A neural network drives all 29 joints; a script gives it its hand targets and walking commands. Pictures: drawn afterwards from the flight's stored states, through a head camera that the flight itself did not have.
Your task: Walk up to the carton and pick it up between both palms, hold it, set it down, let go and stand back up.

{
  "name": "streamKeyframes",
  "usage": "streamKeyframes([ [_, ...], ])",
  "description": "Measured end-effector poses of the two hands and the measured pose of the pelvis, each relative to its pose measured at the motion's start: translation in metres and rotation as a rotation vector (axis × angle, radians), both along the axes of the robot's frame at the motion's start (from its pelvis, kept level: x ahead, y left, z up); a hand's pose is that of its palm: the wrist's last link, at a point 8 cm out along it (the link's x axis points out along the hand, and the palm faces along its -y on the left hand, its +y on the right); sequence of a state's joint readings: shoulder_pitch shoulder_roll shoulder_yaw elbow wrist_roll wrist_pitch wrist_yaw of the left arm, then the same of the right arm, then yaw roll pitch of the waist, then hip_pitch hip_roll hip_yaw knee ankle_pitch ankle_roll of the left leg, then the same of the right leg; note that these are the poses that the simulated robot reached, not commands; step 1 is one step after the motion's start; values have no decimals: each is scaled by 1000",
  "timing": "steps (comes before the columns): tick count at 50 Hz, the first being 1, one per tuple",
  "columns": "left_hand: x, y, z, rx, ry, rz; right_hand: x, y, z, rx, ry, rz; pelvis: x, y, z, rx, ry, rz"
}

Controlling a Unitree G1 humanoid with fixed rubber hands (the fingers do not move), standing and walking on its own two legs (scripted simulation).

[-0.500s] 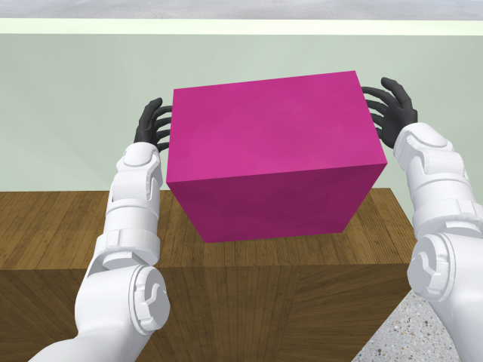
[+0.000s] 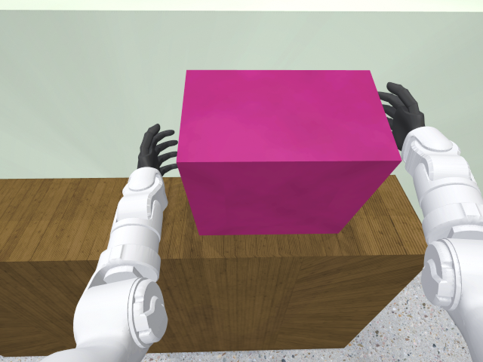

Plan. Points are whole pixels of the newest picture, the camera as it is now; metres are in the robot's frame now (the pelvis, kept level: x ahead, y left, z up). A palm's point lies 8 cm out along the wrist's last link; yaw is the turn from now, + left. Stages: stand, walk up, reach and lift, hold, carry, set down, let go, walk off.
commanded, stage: set down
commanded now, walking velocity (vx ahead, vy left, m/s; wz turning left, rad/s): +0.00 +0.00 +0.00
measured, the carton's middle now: (273, 163) +0.46 -0.04 +0.10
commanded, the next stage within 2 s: none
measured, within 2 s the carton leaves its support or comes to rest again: rests again in 0.14 s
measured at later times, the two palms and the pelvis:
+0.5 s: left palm (140, 177) +0.42 +0.20 +0.10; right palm (395, 165) +0.43 -0.26 +0.12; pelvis +0.02 +0.00 +0.00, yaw +0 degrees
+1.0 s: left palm (111, 225) +0.32 +0.22 +0.10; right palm (437, 199) +0.33 -0.27 +0.14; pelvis -0.05 +0.00 +0.00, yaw +0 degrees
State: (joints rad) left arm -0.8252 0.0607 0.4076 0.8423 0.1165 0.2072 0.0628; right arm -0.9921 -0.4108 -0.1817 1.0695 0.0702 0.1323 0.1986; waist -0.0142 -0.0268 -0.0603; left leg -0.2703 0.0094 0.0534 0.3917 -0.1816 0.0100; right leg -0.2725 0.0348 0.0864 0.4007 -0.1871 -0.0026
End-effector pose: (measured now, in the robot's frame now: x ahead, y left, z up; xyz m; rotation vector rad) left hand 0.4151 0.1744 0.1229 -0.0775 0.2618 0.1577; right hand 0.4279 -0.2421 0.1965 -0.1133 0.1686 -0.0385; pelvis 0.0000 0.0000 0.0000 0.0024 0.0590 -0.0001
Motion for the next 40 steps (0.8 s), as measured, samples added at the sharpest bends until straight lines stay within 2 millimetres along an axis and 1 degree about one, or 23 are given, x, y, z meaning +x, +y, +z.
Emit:
streamKeyframes([
  [5, 15, 6, -6, 34, -33, 25, 12, 4, -37, 20, 77, -5, 5, 0, 0, 0, 46, 0],
  [8, 27, 5, -16, 47, -13, 9, 21, 5, -52, 4, 97, -12, 9, 0, -1, 0, 81, 0],
  [10, 32, 3, -23, 41, -5, 4, 27, 6, -58, 3, 87, -15, 13, 0, -1, 0, 108, 0],
  [12, 37, 3, -26, 38, -15, 5, 32, 6, -62, 7, 69, -16, 16, 0, -1, 0, 127, 0],
  [16, 38, 7, -17, 46, -71, 14, 34, 6, -68, 4, 51, -8, 22, -1, -1, 0, 143, -1],
  [20, 26, 13, -14, 62, -74, 27, 24, 1, -75, 4, 65, -6, 28, -3, 0, 0, 151, -2],
  [25, 6, 26, -24, 82, -21, 42, 6, -16, -81, 4, 67, -29, 22, -4, 0, 0, 144, -2],
  [28, -10, 35, -25, 90, -25, 52, -8, -23, -78, 9, 39, -29, 15, -4, -1, 0, 135, -2],
  [33, -40, 50, -23, 99, -37, 73, -35, -27, -70, 20, 2, -14, -2, -4, -2, 0, 111, -2],
  [37, -63, 55, -15, 87, -64, 85, -55, -28, -65, 42, 0, -3, -18, -4, -2, 0, 89, -2],
  [40, -77, 58, -21, 73, -34, 89, -69, -28, -64, 57, 21, 4, -29, -4, -3, 0, 75, -2],
])
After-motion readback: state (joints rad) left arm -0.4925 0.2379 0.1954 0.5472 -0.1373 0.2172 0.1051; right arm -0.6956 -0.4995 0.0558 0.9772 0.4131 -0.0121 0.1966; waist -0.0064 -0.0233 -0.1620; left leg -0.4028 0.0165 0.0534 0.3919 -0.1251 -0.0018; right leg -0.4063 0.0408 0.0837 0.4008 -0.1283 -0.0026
